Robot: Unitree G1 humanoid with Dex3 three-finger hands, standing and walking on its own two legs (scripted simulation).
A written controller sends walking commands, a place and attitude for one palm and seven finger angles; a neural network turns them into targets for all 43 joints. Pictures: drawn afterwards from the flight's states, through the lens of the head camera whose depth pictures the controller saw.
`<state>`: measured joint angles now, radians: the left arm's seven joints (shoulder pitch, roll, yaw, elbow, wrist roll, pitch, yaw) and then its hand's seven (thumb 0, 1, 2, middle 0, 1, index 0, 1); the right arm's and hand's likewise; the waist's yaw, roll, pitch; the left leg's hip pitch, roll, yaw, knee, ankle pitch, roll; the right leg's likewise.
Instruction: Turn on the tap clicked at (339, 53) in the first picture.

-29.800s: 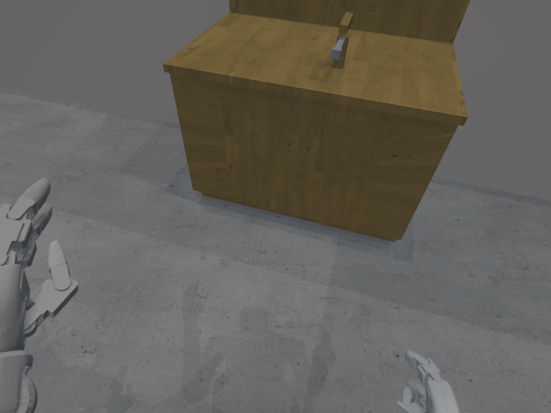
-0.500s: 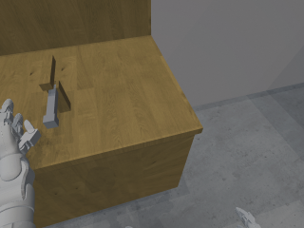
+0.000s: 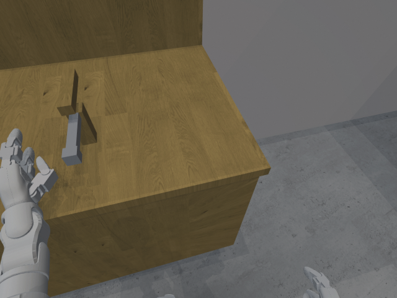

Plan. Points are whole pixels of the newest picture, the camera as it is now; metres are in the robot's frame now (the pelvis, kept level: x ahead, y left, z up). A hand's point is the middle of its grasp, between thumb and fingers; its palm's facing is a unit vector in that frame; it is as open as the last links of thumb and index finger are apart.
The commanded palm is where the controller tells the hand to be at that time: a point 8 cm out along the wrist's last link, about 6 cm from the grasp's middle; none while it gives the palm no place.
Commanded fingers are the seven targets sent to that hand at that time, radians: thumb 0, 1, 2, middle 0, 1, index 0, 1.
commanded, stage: push the lever round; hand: left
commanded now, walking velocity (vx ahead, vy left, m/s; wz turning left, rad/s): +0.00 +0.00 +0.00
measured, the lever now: (72, 155) +0.36 +0.28 +0.09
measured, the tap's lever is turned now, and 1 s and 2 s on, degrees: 0 13 39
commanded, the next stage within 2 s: none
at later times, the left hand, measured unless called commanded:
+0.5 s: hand (71, 170) +0.33 +0.27 +0.08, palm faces +0.52 -0.85 -0.09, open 7.8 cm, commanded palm +0.29 +0.31 +0.08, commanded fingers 0.00 0.90 0.90 -0.15 -0.15 -0.15 -0.15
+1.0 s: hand (86, 166) +0.34 +0.25 +0.08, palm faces +0.56 -0.83 -0.06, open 7.8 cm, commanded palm +0.29 +0.28 +0.08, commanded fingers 0.00 0.90 0.90 -0.15 -0.15 -0.15 -0.15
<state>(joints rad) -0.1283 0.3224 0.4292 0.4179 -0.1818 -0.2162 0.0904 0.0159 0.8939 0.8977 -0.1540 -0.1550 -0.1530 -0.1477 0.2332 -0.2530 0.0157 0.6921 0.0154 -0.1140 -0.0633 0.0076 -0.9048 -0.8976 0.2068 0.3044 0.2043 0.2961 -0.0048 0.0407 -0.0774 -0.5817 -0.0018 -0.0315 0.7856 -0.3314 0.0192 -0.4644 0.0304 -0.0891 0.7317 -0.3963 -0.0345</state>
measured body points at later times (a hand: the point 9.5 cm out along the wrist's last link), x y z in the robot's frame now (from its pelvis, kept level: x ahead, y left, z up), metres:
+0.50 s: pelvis +0.00 -0.01 +0.00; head +0.03 -0.01 +0.45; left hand +0.30 +0.32 +0.09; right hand +0.14 -0.26 -0.11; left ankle +0.04 +0.10 -0.71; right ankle -0.02 -0.10 -0.71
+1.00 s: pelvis +0.00 -0.01 +0.00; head +0.03 -0.02 +0.45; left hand +0.31 +0.29 +0.09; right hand +0.14 -0.26 -0.11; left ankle +0.04 +0.10 -0.71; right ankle -0.02 -0.10 -0.71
